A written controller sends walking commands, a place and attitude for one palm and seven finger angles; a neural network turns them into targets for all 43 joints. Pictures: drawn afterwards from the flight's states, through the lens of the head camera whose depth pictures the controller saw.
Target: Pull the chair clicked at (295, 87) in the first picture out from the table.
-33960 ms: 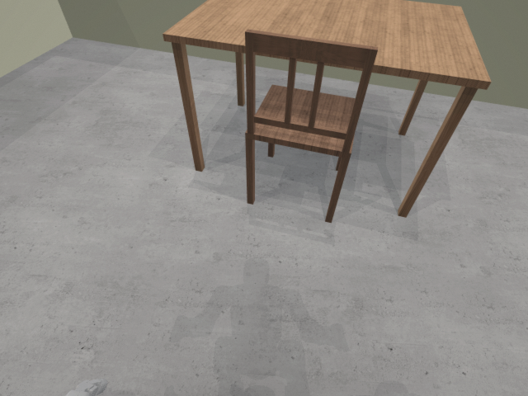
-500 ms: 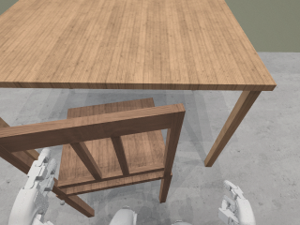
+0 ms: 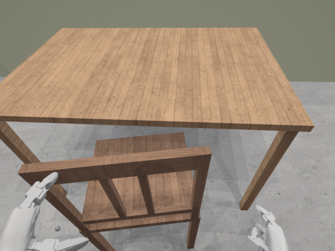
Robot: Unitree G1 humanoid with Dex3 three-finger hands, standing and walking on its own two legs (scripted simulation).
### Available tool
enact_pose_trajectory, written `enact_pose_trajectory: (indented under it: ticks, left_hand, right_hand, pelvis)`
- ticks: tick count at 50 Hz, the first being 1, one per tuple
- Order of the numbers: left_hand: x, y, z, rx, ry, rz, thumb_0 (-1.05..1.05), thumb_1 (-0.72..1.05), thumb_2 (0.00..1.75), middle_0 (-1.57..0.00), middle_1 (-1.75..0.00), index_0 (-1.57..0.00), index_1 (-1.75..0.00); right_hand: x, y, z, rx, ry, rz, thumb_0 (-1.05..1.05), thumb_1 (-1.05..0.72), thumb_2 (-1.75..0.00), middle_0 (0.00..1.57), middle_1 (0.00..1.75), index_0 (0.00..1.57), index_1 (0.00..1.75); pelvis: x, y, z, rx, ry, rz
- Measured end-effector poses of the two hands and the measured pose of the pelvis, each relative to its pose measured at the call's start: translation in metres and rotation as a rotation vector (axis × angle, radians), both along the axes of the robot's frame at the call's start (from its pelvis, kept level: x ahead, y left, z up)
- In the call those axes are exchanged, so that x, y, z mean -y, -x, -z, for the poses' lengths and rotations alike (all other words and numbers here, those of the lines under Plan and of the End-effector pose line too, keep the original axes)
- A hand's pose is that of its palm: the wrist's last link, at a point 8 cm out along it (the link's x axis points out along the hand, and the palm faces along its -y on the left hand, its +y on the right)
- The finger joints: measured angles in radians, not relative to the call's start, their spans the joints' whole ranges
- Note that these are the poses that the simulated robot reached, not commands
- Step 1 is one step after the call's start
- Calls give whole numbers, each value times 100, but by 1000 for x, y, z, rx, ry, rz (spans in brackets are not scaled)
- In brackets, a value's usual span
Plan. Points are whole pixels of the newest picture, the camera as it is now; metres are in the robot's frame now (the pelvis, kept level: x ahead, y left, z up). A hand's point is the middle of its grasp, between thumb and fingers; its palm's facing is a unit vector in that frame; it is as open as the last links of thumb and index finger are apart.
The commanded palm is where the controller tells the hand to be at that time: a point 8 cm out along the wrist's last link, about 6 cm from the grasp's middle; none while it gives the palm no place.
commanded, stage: draw the hand back to the body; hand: left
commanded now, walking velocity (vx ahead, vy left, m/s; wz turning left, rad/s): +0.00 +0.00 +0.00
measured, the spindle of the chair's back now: (114, 197) +0.28 +0.19 -0.08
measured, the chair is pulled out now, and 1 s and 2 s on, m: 0.11 0.10 0.10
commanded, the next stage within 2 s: step back with the hand held close in 0.76 s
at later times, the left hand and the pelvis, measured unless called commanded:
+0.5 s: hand (22, 153) +0.22 +0.27 +0.21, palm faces +0.50 -0.76 -0.42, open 8.0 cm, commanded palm +0.17 +0.30 +0.21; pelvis +0.03 +0.00 +0.02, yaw +0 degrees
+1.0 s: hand (26, 160) +0.22 +0.27 +0.19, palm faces +0.42 -0.80 -0.43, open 7.4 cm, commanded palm +0.16 +0.30 +0.21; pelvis +0.02 +0.00 +0.03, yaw -1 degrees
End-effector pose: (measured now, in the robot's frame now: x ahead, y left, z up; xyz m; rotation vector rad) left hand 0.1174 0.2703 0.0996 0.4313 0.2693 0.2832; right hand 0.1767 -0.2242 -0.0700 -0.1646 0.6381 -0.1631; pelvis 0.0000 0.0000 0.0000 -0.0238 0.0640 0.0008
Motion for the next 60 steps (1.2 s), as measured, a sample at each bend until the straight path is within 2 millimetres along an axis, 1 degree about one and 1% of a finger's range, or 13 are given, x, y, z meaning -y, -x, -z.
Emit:
enact_pose_trajectory:
  ticks: [7,10,13,20,22,24,29,31,35,40,46,53,60]
  left_hand:
    - [-13,-6,-18,12,-34,-66,-1,16,54,-11,-15,-35,-28]
    - [-19,-14,-42,110,-64,-100,0,27,59,-13,-18,-33,-28]
    - [-25,-17,-52,143,-78,-136,0,38,64,-19,-22,-28,-27]
    - [-26,-41,-118,440,-177,-120,0,63,77,-21,-27,-22,-27]
    - [-26,-48,-131,496,-197,-102,0,69,80,-21,-28,-21,-27]
    - [-27,-56,-130,496,-188,-95,0,75,83,-21,-28,-21,-28]
    - [-27,-64,-90,341,-93,-86,0,84,87,-21,-30,-21,-29]
    - [-22,-62,-83,306,-73,-69,1,86,88,-21,-30,-21,-30]
    - [-15,-55,-94,336,-100,-29,1,88,89,-22,-30,-21,-30]
    - [-24,-53,-113,405,-158,-44,1,89,89,-22,-31,-22,-30]
    - [-32,-54,-97,361,-109,-86,1,89,90,-21,-31,-21,-30]
    - [-29,-61,-120,439,-183,25,1,89,90,-21,-31,-21,-30]
    - [-33,-49,-104,274,-211,71,1,89,90,-22,-31,-21,-30]
  right_hand:
    - [-10,-24,-10,23,2,-62,1,-90,-90,20,30,20,30]
    - [-14,-33,-13,33,-1,-91,1,-90,-90,20,30,20,30]
    - [-18,-41,-15,42,-10,-111,1,-90,-90,20,30,20,30]
    - [-20,-50,-20,55,-30,-141,1,-90,-89,21,30,20,30]
    - [-18,-50,-20,49,-42,-129,1,-90,-89,21,30,20,30]
    - [-14,-47,-19,33,-57,-105,1,-90,-89,21,30,20,30]
    - [0,-32,-17,-32,-49,-54,1,-90,-89,21,30,20,30]
    - [6,-26,-17,-48,-29,-45,1,-90,-89,21,30,20,30]
    - [14,-19,-18,-59,2,-39,1,-90,-90,20,30,20,30]
    - [13,-19,-16,-60,-3,-28,1,-90,-90,20,30,20,30]
    - [3,-20,-16,-59,-24,-37,1,-90,-90,20,30,20,30]
    - [-6,-13,-16,-84,-5,-51,1,-90,-90,20,30,20,30]
    - [-10,10,-6,-105,-45,21,1,-90,-89,20,30,20,30]
  pelvis:
    - [-2,-14,-9,36,-8,-7]
    - [-2,-19,-12,49,-10,-11]
    - [-2,-23,-14,58,-14,-11]
    - [0,-29,-19,78,-20,-10]
    - [1,-30,-20,81,-22,-5]
    - [1,-30,-21,82,-22,0]
    - [3,-29,-24,80,-22,14]
    - [4,-30,-25,80,-21,17]
    - [3,-31,-26,87,-18,16]
    - [2,-28,-26,95,-14,12]
    - [-1,-23,-27,92,-12,14]
    - [-9,-10,-27,71,-4,25]
    - [-19,6,-26,41,1,38]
